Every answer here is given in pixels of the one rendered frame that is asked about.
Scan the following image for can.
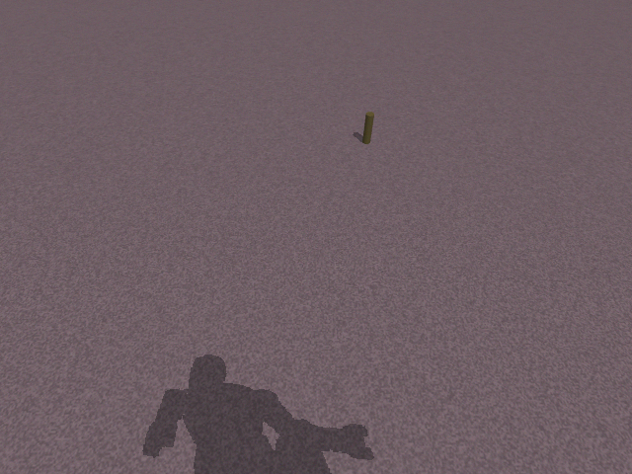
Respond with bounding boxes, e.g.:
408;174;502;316
362;112;374;144

